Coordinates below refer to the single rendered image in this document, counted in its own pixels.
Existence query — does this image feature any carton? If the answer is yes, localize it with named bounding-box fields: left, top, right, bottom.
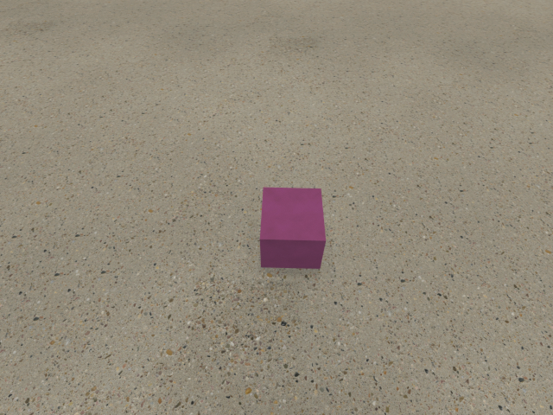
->
left=260, top=188, right=326, bottom=269

